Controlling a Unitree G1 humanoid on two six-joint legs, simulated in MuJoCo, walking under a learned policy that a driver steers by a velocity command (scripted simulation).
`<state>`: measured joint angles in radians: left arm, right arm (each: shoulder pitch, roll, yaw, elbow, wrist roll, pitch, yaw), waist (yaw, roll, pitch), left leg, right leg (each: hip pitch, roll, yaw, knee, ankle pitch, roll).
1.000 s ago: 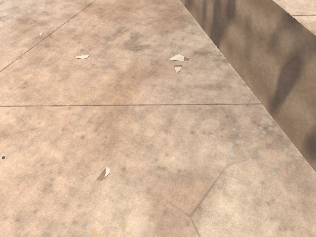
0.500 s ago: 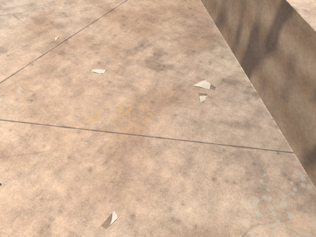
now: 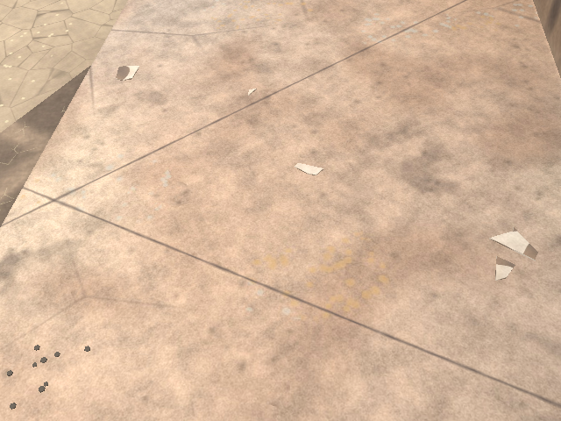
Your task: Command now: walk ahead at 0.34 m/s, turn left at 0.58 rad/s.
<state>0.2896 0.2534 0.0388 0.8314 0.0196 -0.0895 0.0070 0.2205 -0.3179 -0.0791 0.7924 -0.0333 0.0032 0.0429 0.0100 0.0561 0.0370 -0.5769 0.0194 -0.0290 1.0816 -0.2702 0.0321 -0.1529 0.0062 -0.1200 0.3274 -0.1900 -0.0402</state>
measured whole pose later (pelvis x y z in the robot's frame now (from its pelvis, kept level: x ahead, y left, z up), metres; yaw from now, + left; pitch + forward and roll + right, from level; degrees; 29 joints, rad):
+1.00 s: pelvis +0.16 +0.01 +0.00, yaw +13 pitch -1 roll +0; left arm 0.26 0.19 0.01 0.99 0.01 -0.01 0.03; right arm 0.25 -0.21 -0.02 1.03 -0.01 0.00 -0.02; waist -0.01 0.00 0.01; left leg -0.22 -0.06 -0.02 0.36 -0.12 0.05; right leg -0.10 0.03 -0.01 0.38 -0.25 -0.03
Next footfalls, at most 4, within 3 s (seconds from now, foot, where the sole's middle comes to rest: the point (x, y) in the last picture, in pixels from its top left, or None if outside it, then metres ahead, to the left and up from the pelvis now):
0.24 left None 0.23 0.11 -0.78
0.68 right None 0.19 -0.09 -0.78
1.38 left None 0.29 0.16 -0.78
1.86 right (276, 349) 0.66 0.09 -0.78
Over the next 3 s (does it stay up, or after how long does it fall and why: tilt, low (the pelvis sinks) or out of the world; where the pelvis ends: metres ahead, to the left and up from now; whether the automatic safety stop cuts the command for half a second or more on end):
stays up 1.08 0.19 -0.03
